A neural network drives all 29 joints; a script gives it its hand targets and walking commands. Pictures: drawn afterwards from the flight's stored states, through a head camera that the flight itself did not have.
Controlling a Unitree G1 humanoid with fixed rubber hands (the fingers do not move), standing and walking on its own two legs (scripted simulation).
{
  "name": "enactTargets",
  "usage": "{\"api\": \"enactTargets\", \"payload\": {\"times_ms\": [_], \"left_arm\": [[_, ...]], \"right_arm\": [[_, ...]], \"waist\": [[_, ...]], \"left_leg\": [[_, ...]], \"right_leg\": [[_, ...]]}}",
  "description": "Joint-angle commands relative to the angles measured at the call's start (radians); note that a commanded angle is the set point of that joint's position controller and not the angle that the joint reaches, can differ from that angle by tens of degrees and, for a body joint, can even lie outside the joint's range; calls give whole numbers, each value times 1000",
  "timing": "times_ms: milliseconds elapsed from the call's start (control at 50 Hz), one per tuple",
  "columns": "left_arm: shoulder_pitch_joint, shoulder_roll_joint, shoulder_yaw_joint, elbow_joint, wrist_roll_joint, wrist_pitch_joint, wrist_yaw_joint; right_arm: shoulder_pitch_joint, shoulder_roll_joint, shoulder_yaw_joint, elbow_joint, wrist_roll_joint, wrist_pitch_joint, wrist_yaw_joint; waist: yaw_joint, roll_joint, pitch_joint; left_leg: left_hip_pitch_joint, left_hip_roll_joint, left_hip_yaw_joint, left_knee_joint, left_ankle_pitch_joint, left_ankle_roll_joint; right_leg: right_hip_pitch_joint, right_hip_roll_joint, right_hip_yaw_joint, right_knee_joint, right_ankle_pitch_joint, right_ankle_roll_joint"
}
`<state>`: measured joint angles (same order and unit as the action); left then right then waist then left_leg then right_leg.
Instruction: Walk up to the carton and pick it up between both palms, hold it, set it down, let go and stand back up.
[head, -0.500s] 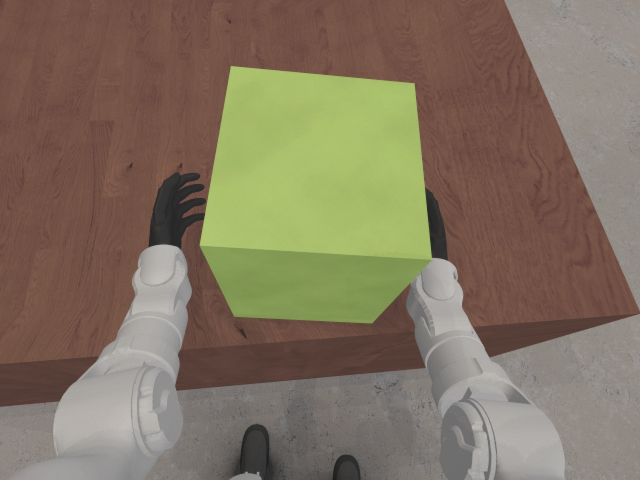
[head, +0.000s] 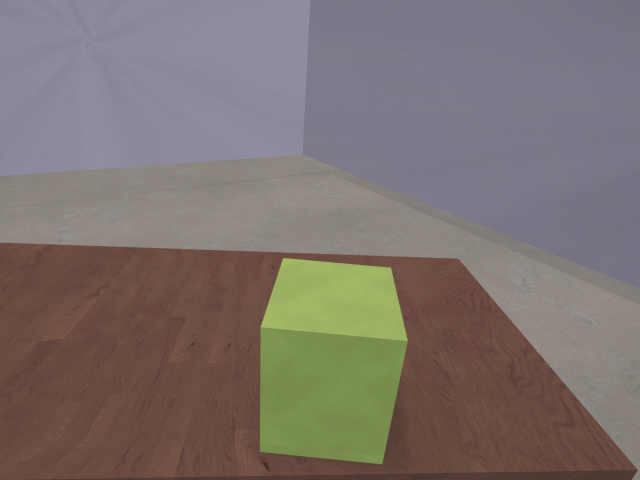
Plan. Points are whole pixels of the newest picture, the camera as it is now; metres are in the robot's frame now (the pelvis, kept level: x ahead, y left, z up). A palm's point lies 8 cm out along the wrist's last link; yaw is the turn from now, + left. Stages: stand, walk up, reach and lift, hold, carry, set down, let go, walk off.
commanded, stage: stand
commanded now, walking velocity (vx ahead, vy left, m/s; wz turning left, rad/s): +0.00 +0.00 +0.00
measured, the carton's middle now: (329, 354) +0.41 +0.01 +0.01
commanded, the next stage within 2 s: none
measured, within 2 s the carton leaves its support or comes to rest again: neither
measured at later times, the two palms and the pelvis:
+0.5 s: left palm out of the picture -0.18 +0.21 -0.15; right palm out of the picture -0.14 -0.24 -0.14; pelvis -0.08 +0.00 +0.01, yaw +2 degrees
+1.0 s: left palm out of the picture -0.21 +0.22 -0.14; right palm out of the picture -0.20 -0.17 -0.15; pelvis -0.14 +0.03 +0.01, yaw +2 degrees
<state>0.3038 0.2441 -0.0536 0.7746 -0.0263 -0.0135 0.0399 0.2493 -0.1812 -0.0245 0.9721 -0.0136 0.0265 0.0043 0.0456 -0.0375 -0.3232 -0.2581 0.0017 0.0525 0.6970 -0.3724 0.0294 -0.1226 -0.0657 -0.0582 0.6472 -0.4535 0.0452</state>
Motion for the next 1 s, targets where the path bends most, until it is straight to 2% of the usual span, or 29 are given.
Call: {"api": "enactTargets", "payload": {"times_ms": [0,20,80,120,140,180,200,260,320,340,380,480,540,560,600,620,660,700,720,740,760,780,800,820,840,880,920,960,980], "left_arm": [[3,130,51,-14,11,16,4],[17,131,53,3,10,17,1],[87,129,60,47,3,18,-10],[143,117,57,102,-1,17,-8],[188,96,59,120,-4,19,-11],[239,72,62,141,-8,19,-12],[254,85,69,155,-2,21,-9],[273,61,77,190,-2,30,-5],[299,33,76,203,-12,40,6],[269,40,77,196,-3,44,3],[308,9,76,234,-2,57,3],[441,-18,70,288,13,67,3],[425,3,68,290,18,62,3],[421,-18,60,287,9,64,6],[318,32,67,253,5,59,11],[253,58,75,235,11,56,21],[125,88,81,185,9,50,33],[54,50,74,181,-4,46,32],[132,-32,53,200,-10,56,22],[236,-104,41,221,-1,63,13],[308,-116,40,237,17,68,8],[394,-127,41,257,24,72,1],[383,-103,48,272,38,76,-11],[370,-81,56,279,41,78,-14],[404,-146,40,300,29,79,-14],[431,-134,37,320,28,73,-13],[402,-137,34,312,33,43,-7],[341,-98,35,303,28,30,1],[332,-79,34,306,18,28,9]], "right_arm": [[-32,-177,-38,-64,13,-10,-8],[-26,-179,-37,-62,17,-12,-8],[33,-219,-53,-29,25,-13,-11],[77,-198,-57,-22,23,-9,-18],[77,-215,-56,-4,27,-10,-16],[96,-217,-60,13,30,-10,-20],[142,-180,-54,38,27,-6,-25],[179,-179,-58,57,26,7,-32],[253,-102,-38,95,23,19,-30],[260,-81,-29,91,22,20,-35],[291,-73,-19,103,20,29,-40],[267,-118,-21,97,27,39,-47],[251,-97,-21,83,31,37,-47],[239,-82,-19,75,32,37,-46],[287,-31,-3,88,33,35,-40],[346,-31,-6,115,32,37,-34],[401,1,5,135,26,46,-28],[407,1,15,132,14,44,-20],[353,12,32,125,13,29,-24],[295,-4,32,120,15,15,-32],[234,-6,38,89,13,3,-36],[158,-143,6,69,17,6,-46],[112,-132,2,51,24,5,-48],[118,-93,12,67,25,5,-39],[97,-95,18,61,22,8,-40],[87,-94,14,51,28,15,-47],[137,-53,17,78,40,20,-47],[241,-14,14,113,45,21,-47],[237,0,25,115,45,18,-42]], "waist": [[-26,136,640],[-26,85,617],[-28,79,517],[-37,16,484],[-28,65,435],[-13,69,418],[-25,-26,435],[-49,-86,480],[-76,7,513],[-82,-26,535],[-87,26,640],[-42,195,730],[-48,-32,721],[-51,-52,713],[-99,-229,664],[-139,-229,597],[-179,-271,562],[-209,-106,629],[-142,109,682],[-74,252,662],[-13,299,636],[19,383,596],[16,387,647],[8,316,673],[27,362,663],[21,274,582],[4,65,596],[-67,-72,562],[-71,-149,520]], "left_leg": [[-249,119,-262,-352,-56,-4],[-210,110,-233,-339,-72,-7],[-178,102,-224,-361,-148,-7],[-105,91,-192,-357,-97,-14],[-65,98,-226,-396,-129,-19],[-128,83,-202,-376,-150,-15],[-113,77,-184,-372,-132,-16],[-35,36,-108,-308,-82,-28],[82,30,-91,-285,-66,-36],[57,34,-101,-297,-46,-32],[-42,58,-185,-408,-199,-28],[-278,71,-208,-499,-424,-33],[-264,21,-128,-377,-268,-37],[-218,9,-107,-349,-240,-43],[-8,-26,-21,-100,-21,-42],[120,-28,27,71,-9,-34],[231,22,9,197,-20,-24],[214,101,-154,-25,0,-15],[21,114,-225,-296,-81,-19],[-159,154,-349,-480,-283,-25],[-242,171,-381,-539,-357,-31],[-404,208,-441,-646,-578,-18],[-653,213,-473,-693,-722,26],[-668,174,-434,-718,-681,17],[-614,157,-360,-700,-644,19],[-529,156,-311,-642,-617,33],[-449,101,-245,-499,-425,24],[-353,53,-155,-298,-227,26],[-214,12,-89,-300,-52,2]], "right_leg": [[-248,-77,128,-227,60,-43],[-257,-85,113,-243,40,-44],[-184,-64,83,-245,7,-52],[-204,-83,81,-283,-50,-46],[-183,-50,63,-254,-53,-41],[-65,-52,37,-256,9,-38],[-74,-61,42,-264,-10,-45],[-208,-88,85,-395,-177,-41],[-343,-83,88,-410,-260,-43],[-335,-89,90,-427,-258,-47],[-341,-46,37,-354,-226,-31],[-227,-15,-7,-257,-94,-26],[-284,-73,57,-387,-214,-27],[-369,-81,80,-418,-307,-31],[-533,-152,183,-553,-435,-70],[-652,-209,200,-581,-496,-101],[-768,-235,191,-610,-493,-114],[-746,-156,96,-410,-325,-42],[-574,-79,26,-260,-205,-30],[-373,-25,-9,-113,-34,-17],[-285,-31,-6,-15,16,-27],[-161,36,-25,29,10,-17],[-25,13,-33,110,60,-18],[10,13,-35,101,94,-22],[-20,34,-46,113,113,-21],[-3,18,-41,60,99,-39],[-27,-46,34,-160,93,-53],[-62,-102,103,-279,-12,-68],[-193,-135,185,-376,-143,-79]]}}
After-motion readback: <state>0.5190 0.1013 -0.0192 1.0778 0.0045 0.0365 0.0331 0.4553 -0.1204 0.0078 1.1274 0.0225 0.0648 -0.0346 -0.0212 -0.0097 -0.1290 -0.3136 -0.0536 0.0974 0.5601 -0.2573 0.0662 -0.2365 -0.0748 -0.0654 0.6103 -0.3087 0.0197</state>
